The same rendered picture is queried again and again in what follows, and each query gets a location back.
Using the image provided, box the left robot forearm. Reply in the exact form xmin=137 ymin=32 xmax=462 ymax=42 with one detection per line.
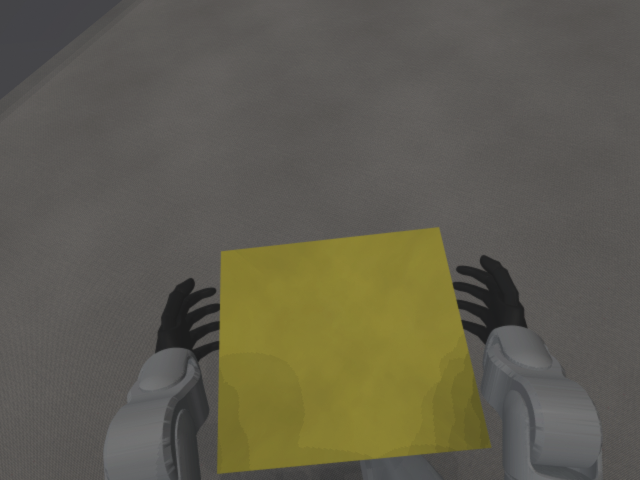
xmin=103 ymin=348 xmax=209 ymax=480

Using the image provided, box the right robot forearm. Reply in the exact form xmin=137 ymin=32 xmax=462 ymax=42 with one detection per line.
xmin=480 ymin=325 xmax=603 ymax=480

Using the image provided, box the carton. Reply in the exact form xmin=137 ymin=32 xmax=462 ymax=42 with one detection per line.
xmin=217 ymin=227 xmax=492 ymax=474

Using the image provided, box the right robot thigh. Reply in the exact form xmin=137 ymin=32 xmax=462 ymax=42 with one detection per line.
xmin=360 ymin=455 xmax=444 ymax=480

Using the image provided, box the left robot hand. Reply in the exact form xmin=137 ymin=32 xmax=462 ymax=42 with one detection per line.
xmin=155 ymin=278 xmax=220 ymax=362

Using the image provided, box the right robot hand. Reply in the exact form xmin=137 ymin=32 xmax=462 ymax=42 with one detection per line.
xmin=453 ymin=255 xmax=528 ymax=345

